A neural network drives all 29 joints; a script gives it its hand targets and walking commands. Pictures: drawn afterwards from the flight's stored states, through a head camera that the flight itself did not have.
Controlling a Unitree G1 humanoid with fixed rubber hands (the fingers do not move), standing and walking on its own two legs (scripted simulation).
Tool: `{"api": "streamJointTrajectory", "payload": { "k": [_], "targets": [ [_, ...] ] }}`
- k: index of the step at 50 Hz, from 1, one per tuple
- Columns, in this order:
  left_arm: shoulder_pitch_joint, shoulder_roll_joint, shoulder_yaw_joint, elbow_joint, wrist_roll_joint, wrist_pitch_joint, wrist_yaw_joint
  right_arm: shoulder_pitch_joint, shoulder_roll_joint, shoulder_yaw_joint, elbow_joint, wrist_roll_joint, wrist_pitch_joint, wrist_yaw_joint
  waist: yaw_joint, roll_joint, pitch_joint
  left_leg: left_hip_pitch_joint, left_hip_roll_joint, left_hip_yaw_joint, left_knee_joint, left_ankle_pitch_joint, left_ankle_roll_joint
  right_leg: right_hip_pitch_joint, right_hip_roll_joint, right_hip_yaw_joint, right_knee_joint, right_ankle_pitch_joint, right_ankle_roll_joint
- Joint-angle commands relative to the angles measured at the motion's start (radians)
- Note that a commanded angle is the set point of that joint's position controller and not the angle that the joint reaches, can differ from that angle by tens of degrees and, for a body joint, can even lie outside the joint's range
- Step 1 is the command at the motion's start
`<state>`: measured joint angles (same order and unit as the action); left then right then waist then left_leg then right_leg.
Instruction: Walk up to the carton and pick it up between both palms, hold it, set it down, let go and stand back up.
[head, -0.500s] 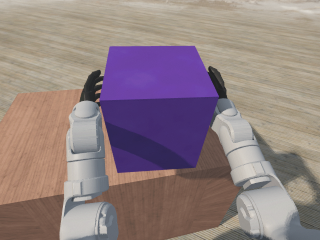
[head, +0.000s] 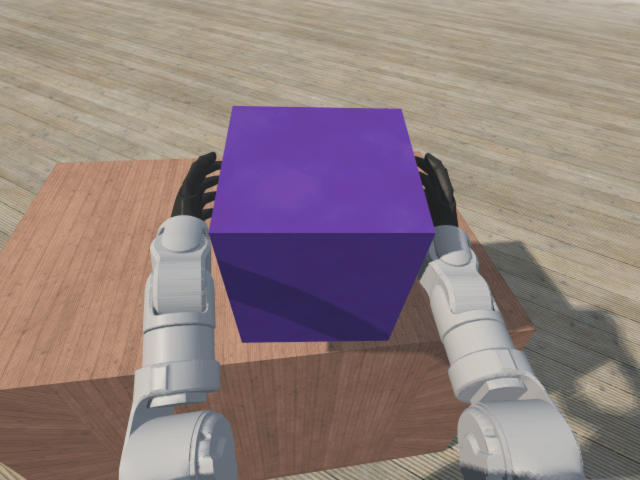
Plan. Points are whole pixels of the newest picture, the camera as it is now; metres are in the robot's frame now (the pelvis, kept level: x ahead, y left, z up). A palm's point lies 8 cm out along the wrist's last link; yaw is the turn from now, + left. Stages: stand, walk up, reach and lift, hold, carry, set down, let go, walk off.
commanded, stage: set down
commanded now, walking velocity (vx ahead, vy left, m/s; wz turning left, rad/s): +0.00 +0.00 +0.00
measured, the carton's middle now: (316, 232) +0.39 +0.01 +0.13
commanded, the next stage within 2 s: none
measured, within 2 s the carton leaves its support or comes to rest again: neither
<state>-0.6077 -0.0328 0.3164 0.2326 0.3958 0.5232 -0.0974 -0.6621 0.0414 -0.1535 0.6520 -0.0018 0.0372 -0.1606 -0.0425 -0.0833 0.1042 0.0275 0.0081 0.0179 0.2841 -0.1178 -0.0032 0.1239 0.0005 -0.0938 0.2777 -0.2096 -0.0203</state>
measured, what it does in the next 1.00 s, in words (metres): stands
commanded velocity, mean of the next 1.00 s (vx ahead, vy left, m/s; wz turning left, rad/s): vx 0.00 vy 0.00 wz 0.00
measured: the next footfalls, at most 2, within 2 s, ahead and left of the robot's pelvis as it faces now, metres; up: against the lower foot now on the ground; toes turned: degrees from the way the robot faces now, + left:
none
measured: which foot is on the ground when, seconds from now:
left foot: down 0.00-1.00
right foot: down 0.00-1.00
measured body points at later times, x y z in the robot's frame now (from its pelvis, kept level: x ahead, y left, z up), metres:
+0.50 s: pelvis +0.02 +0.00 +0.00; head +0.00 +0.03 +0.45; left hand +0.40 +0.17 +0.15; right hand +0.40 -0.14 +0.15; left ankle +0.04 +0.12 -0.75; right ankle -0.02 -0.10 -0.75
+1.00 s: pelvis +0.01 +0.00 +0.00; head +0.01 +0.03 +0.45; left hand +0.41 +0.16 +0.11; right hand +0.41 -0.14 +0.13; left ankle +0.04 +0.12 -0.75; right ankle -0.02 -0.10 -0.75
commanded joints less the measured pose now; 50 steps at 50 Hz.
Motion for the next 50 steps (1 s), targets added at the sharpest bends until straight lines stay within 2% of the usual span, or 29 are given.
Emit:
{"api": "streamJointTrajectory", "payload": {
  "k": [1,2,3,4,5,6,7,10,12,14,17,18,19,21,22,23,24,25,27,28,30,32,36,38,40,46,47,48,50],
  "targets": [
    [-0.546,-0.485,-0.483,-0.181,-0.174,-0.102,-0.094,-0.680,0.380,0.388,-0.335,0.035,-0.157,0.100,-0.026,0.113,-0.495,0.247,-0.020,0.053,0.069,0.412,-0.023,-0.045,0.029,-0.046,-0.018,0.378,0.065],
    [-0.537,-0.463,-0.483,-0.189,-0.165,-0.108,-0.087,-0.646,0.373,0.389,-0.312,0.041,-0.158,0.097,-0.031,0.127,-0.502,0.243,-0.021,0.050,0.080,0.421,-0.029,-0.036,0.027,-0.048,-0.018,0.390,0.062],
    [-0.542,-0.463,-0.495,-0.200,-0.177,-0.116,-0.082,-0.638,0.369,0.403,-0.320,0.047,-0.160,0.095,-0.027,0.113,-0.527,0.233,-0.018,0.046,0.083,0.420,-0.029,-0.025,0.027,-0.044,-0.011,0.411,0.062],
    [-0.553,-0.462,-0.514,-0.244,-0.188,-0.125,-0.074,-0.640,0.391,0.439,-0.337,0.061,-0.161,0.095,-0.021,0.106,-0.545,0.228,-0.024,0.045,0.076,0.416,-0.023,-0.015,0.024,-0.033,-0.005,0.446,0.068],
    [-0.528,-0.448,-0.494,-0.198,-0.175,-0.120,-0.073,-0.637,0.393,0.445,-0.332,0.060,-0.157,0.099,-0.016,0.090,-0.526,0.194,-0.018,0.042,0.069,0.402,-0.012,-0.013,0.014,-0.027,-0.001,0.463,0.076],
    [-0.509,-0.441,-0.505,-0.232,-0.184,-0.123,-0.070,-0.615,0.399,0.458,-0.347,0.076,-0.156,0.096,0.000,0.096,-0.526,0.172,-0.027,0.045,0.078,0.421,-0.013,0.016,0.020,-0.025,0.013,0.520,0.079],
    [-0.503,-0.444,-0.515,-0.220,-0.180,-0.119,-0.068,-0.606,0.390,0.461,-0.340,0.086,-0.152,0.091,-0.010,0.108,-0.524,0.169,-0.027,0.040,0.071,0.400,-0.013,0.025,0.017,-0.021,0.012,0.516,0.079],
    [-0.444,-0.441,-0.486,-0.195,-0.167,-0.097,-0.071,-0.582,0.397,0.485,-0.337,0.098,-0.136,0.087,0.014,0.082,-0.471,0.152,-0.024,0.041,0.064,0.397,-0.007,0.023,0.016,-0.016,0.006,0.517,0.084],
    [-0.440,-0.422,-0.443,-0.152,-0.135,-0.074,-0.081,-0.567,0.370,0.444,-0.269,0.089,-0.108,0.089,0.007,0.076,-0.358,0.118,-0.022,0.048,0.032,0.271,0.001,0.005,0.007,-0.014,-0.010,0.409,0.083],
    [-0.438,-0.426,-0.439,-0.148,-0.138,-0.071,-0.090,-0.550,0.376,0.422,-0.245,0.080,-0.103,0.092,0.006,0.093,-0.359,0.114,-0.024,0.047,0.021,0.250,0.008,-0.019,-0.001,-0.009,-0.016,0.385,0.076],
    [-0.477,-0.445,-0.434,-0.133,-0.137,-0.083,-0.089,-0.570,0.369,0.385,-0.240,0.065,-0.117,0.104,0.007,0.100,-0.384,0.149,-0.015,0.043,0.024,0.281,-0.007,-0.062,0.012,-0.023,-0.027,0.336,0.067],
    [-0.488,-0.454,-0.430,-0.133,-0.144,-0.095,-0.087,-0.587,0.367,0.377,-0.244,0.058,-0.128,0.107,0.013,0.097,-0.424,0.154,-0.012,0.045,0.034,0.290,-0.009,-0.054,0.012,-0.024,-0.024,0.343,0.067],
    [-0.485,-0.457,-0.423,-0.117,-0.143,-0.103,-0.085,-0.591,0.368,0.371,-0.258,0.035,-0.135,0.108,0.005,0.076,-0.421,0.176,-0.012,0.044,0.033,0.303,-0.004,-0.071,0.013,-0.028,-0.027,0.361,0.070],
    [-0.488,-0.457,-0.428,-0.092,-0.151,-0.120,-0.081,-0.585,0.357,0.342,-0.232,0.018,-0.144,0.111,-0.001,0.073,-0.438,0.174,-0.012,0.048,0.041,0.317,-0.012,-0.071,0.025,-0.038,-0.028,0.358,0.065],
    [-0.488,-0.455,-0.414,-0.074,-0.143,-0.129,-0.080,-0.599,0.361,0.337,-0.235,0.011,-0.152,0.113,0.014,0.073,-0.431,0.172,-0.008,0.049,0.036,0.312,-0.010,-0.076,0.020,-0.040,-0.024,0.356,0.070],
    [-0.477,-0.457,-0.413,-0.057,-0.144,-0.133,-0.078,-0.586,0.364,0.340,-0.232,-0.002,-0.158,0.115,0.013,0.072,-0.424,0.167,-0.005,0.049,0.041,0.335,-0.008,-0.060,0.022,-0.042,-0.024,0.378,0.076],
    [-0.483,-0.448,-0.388,-0.027,-0.138,-0.137,-0.080,-0.577,0.365,0.329,-0.194,-0.012,-0.156,0.117,0.003,0.054,-0.408,0.147,-0.012,0.053,0.035,0.303,-0.006,-0.051,0.020,-0.040,-0.026,0.384,0.078],
    [-0.489,-0.446,-0.375,-0.019,-0.123,-0.146,-0.081,-0.564,0.360,0.315,-0.165,-0.029,-0.155,0.119,0.008,0.055,-0.382,0.132,-0.010,0.062,0.022,0.264,-0.004,-0.053,0.014,-0.033,-0.029,0.359,0.077],
    [-0.506,-0.447,-0.381,-0.021,-0.135,-0.165,-0.080,-0.558,0.371,0.302,-0.158,-0.044,-0.168,0.121,0.002,0.060,-0.419,0.128,-0.011,0.056,0.021,0.282,-0.003,-0.034,0.011,-0.030,-0.022,0.394,0.077],
    [-0.514,-0.473,-0.399,-0.035,-0.148,-0.181,-0.073,-0.571,0.383,0.307,-0.177,-0.040,-0.187,0.122,0.012,0.084,-0.464,0.149,-0.009,0.054,0.033,0.332,-0.013,-0.030,0.017,-0.038,-0.004,0.422,0.076],
    [-0.542,-0.492,-0.430,-0.045,-0.163,-0.213,-0.058,-0.570,0.398,0.301,-0.158,-0.042,-0.210,0.121,0.000,0.118,-0.529,0.184,-0.004,0.053,0.063,0.406,-0.030,-0.052,0.021,-0.037,-0.004,0.458,0.067],
    [-0.556,-0.488,-0.438,-0.028,-0.168,-0.241,-0.046,-0.578,0.415,0.310,-0.145,-0.048,-0.223,0.125,0.008,0.117,-0.549,0.178,-0.007,0.055,0.070,0.434,-0.035,-0.047,0.021,-0.038,0.002,0.483,0.072],
    [-0.556,-0.480,-0.390,0.063,-0.149,-0.259,-0.038,-0.578,0.399,0.252,-0.048,-0.078,-0.214,0.142,0.027,0.084,-0.491,0.117,0.001,0.055,0.028,0.327,-0.023,-0.045,0.013,-0.032,-0.014,0.401,0.062],
    [-0.560,-0.481,-0.373,0.113,-0.135,-0.261,-0.036,-0.592,0.393,0.230,-0.029,-0.087,-0.215,0.151,0.036,0.114,-0.470,0.114,-0.004,0.066,0.019,0.290,-0.020,-0.058,0.009,-0.025,-0.025,0.371,0.065],
    [-0.566,-0.458,-0.343,0.125,-0.122,-0.265,-0.038,-0.578,0.395,0.204,0.017,-0.093,-0.213,0.156,0.054,0.096,-0.441,0.114,0.002,0.073,0.015,0.284,-0.019,-0.071,0.008,-0.022,-0.028,0.343,0.063],
    [-0.635,-0.476,-0.301,0.187,-0.136,-0.335,-0.037,-0.631,0.454,0.178,0.029,-0.142,-0.234,0.163,0.062,0.053,-0.511,0.028,-0.017,0.090,0.008,0.260,0.005,0.014,-0.001,-0.012,0.001,0.461,0.088],
    [-0.653,-0.473,-0.288,0.212,-0.122,-0.345,-0.038,-0.633,0.470,0.173,0.047,-0.145,-0.232,0.164,0.075,0.058,-0.510,0.007,-0.013,0.089,-0.003,0.238,0.009,0.026,-0.005,-0.004,0.002,0.453,0.087],
    [-0.654,-0.478,-0.286,0.222,-0.122,-0.353,-0.038,-0.634,0.462,0.161,0.064,-0.156,-0.232,0.167,0.061,0.069,-0.528,0.012,-0.015,0.090,-0.008,0.242,0.008,0.028,-0.001,-0.003,0.004,0.461,0.084],
    [-0.667,-0.464,-0.261,0.249,-0.114,-0.370,-0.032,-0.638,0.466,0.138,0.082,-0.183,-0.233,0.176,0.075,0.057,-0.529,-0.020,-0.012,0.102,-0.020,0.191,0.016,0.017,-0.007,-0.001,0.005,0.433,0.089]
  ]
}}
